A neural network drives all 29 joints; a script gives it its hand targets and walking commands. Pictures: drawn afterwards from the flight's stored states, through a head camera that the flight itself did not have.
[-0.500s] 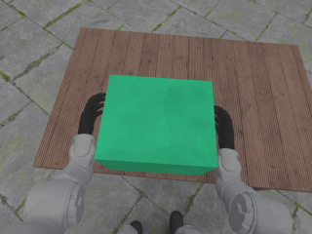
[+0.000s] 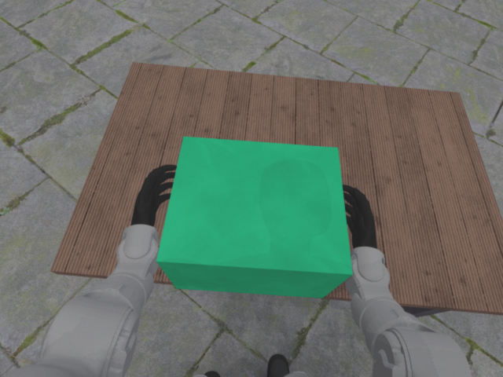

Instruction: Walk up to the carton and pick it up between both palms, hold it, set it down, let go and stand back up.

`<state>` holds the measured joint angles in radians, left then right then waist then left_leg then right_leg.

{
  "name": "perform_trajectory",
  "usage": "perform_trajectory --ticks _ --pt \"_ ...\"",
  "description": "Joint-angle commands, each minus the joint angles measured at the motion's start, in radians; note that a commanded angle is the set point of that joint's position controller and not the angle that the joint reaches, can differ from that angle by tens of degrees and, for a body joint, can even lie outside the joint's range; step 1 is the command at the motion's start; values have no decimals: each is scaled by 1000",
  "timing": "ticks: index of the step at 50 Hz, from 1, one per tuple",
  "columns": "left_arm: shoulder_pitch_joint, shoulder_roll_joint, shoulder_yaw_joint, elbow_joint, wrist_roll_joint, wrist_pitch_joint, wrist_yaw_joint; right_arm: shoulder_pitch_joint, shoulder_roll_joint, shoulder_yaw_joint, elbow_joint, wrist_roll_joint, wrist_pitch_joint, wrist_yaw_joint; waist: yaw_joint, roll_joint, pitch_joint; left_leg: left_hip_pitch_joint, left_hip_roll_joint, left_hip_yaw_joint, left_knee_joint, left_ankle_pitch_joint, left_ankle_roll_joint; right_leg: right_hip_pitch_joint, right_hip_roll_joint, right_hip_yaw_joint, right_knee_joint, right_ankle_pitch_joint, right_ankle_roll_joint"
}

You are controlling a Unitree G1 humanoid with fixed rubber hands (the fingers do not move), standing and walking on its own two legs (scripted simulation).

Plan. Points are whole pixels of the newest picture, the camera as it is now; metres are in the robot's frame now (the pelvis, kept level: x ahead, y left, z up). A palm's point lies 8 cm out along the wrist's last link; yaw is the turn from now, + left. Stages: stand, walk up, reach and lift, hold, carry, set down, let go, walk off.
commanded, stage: reach and lift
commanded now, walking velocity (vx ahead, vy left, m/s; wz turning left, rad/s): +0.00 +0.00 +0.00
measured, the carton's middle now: (255, 219) +0.39 -0.02 -0.07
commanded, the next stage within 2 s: none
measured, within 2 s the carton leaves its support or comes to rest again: leaves its support in 0.04 s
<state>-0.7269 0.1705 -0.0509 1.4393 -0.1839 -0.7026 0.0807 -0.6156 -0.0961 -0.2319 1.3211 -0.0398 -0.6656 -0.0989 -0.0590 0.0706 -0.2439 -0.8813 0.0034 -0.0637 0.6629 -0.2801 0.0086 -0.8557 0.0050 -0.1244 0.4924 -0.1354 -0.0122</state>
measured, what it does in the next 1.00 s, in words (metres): stands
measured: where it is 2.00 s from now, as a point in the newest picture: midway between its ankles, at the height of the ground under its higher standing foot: outside the picture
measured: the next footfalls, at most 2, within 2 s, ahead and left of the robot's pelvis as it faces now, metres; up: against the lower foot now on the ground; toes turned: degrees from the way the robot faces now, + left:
none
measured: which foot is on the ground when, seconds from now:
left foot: down 0.00-1.00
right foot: down 0.00-1.00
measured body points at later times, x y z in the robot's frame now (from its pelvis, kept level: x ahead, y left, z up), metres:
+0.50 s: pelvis +0.00 +0.01 +0.02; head +0.00 +0.01 +0.47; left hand +0.41 +0.16 +0.09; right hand +0.36 -0.20 +0.08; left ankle -0.01 +0.10 -0.71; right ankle +0.03 -0.12 -0.71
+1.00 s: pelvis +0.00 -0.01 +0.03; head -0.01 -0.02 +0.48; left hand +0.40 +0.14 +0.12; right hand +0.36 -0.22 +0.10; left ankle -0.01 +0.10 -0.71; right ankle +0.03 -0.12 -0.71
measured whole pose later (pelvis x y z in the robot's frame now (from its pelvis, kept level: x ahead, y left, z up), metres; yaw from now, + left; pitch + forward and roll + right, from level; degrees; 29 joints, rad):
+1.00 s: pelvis +0.00 -0.01 +0.03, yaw -1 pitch +7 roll +0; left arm -0.58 0.15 0.00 0.83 -0.20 -0.01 0.12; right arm -0.44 -0.15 -0.10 0.61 0.17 0.13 -0.12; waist -0.03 0.05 -0.16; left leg -0.30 -0.01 -0.01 0.39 -0.20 0.01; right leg -0.34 0.00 -0.07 0.33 -0.10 -0.02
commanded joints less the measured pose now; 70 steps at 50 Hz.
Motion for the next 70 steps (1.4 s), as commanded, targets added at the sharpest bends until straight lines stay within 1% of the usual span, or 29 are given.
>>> perform_trajectory --ticks 1,2,4,9,11,13,15,17,19,21,22,24,27,28,29,32,35,37,39,42,47,49,53,56,57,60,64,68,70 --pt "-578 -759 -338 -336 108 -39 -139 -557 664 412 -320 -91 32 172 -80 37 -801 315 -42 -15 1 435 -67 547 48 77 105 433 36" --pt "-589 -768 -353 -383 88 -35 -134 -551 684 444 -377 -79 55 174 -80 18 -815 302 -48 -18 7 421 -58 562 47 83 116 424 39" --pt "-581 -801 -391 -465 72 -10 -118 -546 710 528 -496 -23 102 179 -66 47 -844 308 -52 -36 17 465 -55 599 50 95 140 461 38" --pt "-565 -859 -487 -647 4 55 -83 -562 753 710 -821 104 238 193 -35 36 -810 326 -53 -73 9 470 -43 619 54 123 160 399 31" --pt "-569 -867 -523 -703 -14 102 -74 -565 744 755 -918 143 301 188 -36 34 -744 352 -54 -90 -7 465 -45 605 53 131 150 359 25" --pt "-580 -861 -539 -760 -26 153 -68 -550 727 779 -959 176 373 180 -36 19 -665 405 -50 -99 -28 467 -52 585 54 133 118 294 15" --pt "-589 -830 -515 -766 -31 216 -73 -540 696 774 -955 190 452 166 -37 -9 -555 404 -50 -98 -66 406 -45 598 43 145 84 237 7" --pt "-596 -787 -462 -739 -34 280 -85 -565 679 748 -940 194 518 154 -23 -62 -465 388 -48 -90 -114 303 -27 623 27 153 48 157 8" --pt "-602 -784 -435 -733 -39 325 -96 -588 674 733 -941 201 553 144 -17 -93 -427 413 -40 -91 -142 292 -25 647 23 156 25 167 5" --pt "-592 -793 -407 -717 -31 360 -110 -612 667 706 -940 211 578 139 -5 -72 -396 464 -33 -85 -167 313 -37 673 25 155 -5 169 -8" --pt "-606 -814 -412 -720 -31 373 -113 -629 662 682 -933 215 585 139 -14 -44 -399 505 -27 -87 -174 343 -53 668 30 147 -20 179 -18" --pt "-632 -824 -399 -752 -19 389 -116 -611 659 648 -878 214 602 138 -31 -27 -408 599 -19 -83 -182 412 -76 671 40 137 -51 218 -26" --pt "-672 -850 -378 -768 -6 413 -124 -628 666 593 -840 195 609 142 -47 -14 -408 651 -13 -82 -216 412 -85 676 41 127 -89 208 -31" --pt "-688 -859 -371 -781 0 413 -121 -636 674 588 -833 193 607 149 -38 7 -419 655 -13 -75 -220 408 -87 685 37 130 -95 202 -34" --pt "-681 -869 -368 -765 9 421 -121 -645 674 570 -833 188 605 153 -46 21 -403 658 -13 -72 -225 400 -89 688 37 128 -103 200 -37" --pt "-685 -863 -335 -778 23 438 -124 -659 671 558 -824 184 609 163 -41 8 -399 651 -16 -62 -251 388 -84 751 32 132 -118 220 -30" --pt "-720 -878 -357 -837 10 447 -118 -681 688 564 -870 185 605 169 -45 2 -441 637 -21 -57 -270 361 -80 786 27 135 -120 241 -22" --pt "-697 -870 -355 -846 8 471 -116 -693 687 577 -912 192 616 170 -32 -14 -437 622 -27 -52 -281 341 -71 813 24 141 -124 249 -18" --pt "-686 -862 -349 -858 2 496 -115 -716 692 601 -959 206 633 169 -11 -30 -435 591 -34 -45 -294 307 -55 838 17 151 -127 244 -10" --pt "-649 -829 -320 -868 2 546 -118 -739 701 634 -1017 221 664 166 27 -91 -431 540 -40 -33 -315 247 -24 888 12 165 -125 228 2" --pt "-601 -780 -326 -997 -5 633 -126 -715 701 687 -1127 264 724 139 45 -116 -458 548 -58 -22 -317 296 -15 977 12 182 -115 358 21" --pt "-562 -752 -291 -1010 12 680 -137 -697 699 688 -1136 263 755 129 61 -140 -413 537 -60 -17 -334 266 0 991 7 188 -123 353 29" --pt "-510 -721 -258 -1067 35 764 -165 -681 678 672 -1182 258 797 107 63 -144 -408 546 -67 -4 -346 269 3 1043 5 192 -128 408 36" --pt "-508 -721 -270 -1146 41 819 -173 -668 673 661 -1207 260 821 100 53 -119 -401 579 -65 -1 -347 289 -7 1048 8 186 -136 421 32" --pt "-531 -720 -282 -1178 40 833 -176 -675 672 649 -1215 256 829 98 38 -108 -403 580 -68 1 -349 286 -14 1051 8 182 -137 425 34" --pt "-502 -724 -292 -1242 49 894 -183 -670 647 642 -1254 266 852 95 23 -85 -402 595 -70 1 -348 302 -25 1073 11 177 -140 450 34" --pt "-483 -716 -281 -1281 81 956 -194 -636 611 601 -1218 244 878 100 0 -72 -334 638 -64 4 -364 287 -37 1042 18 154 -157 401 31" --pt "-396 -731 -288 -1316 104 1024 -204 -634 559 595 -1262 261 892 106 -12 -54 -309 689 -60 1 -349 360 -60 1049 37 132 -166 419 18" --pt "-408 -726 -283 -1343 113 1043 -210 -630 551 582 -1255 259 897 111 -19 -55 -284 694 -60 4 -357 342 -61 1032 37 125 -174 388 19"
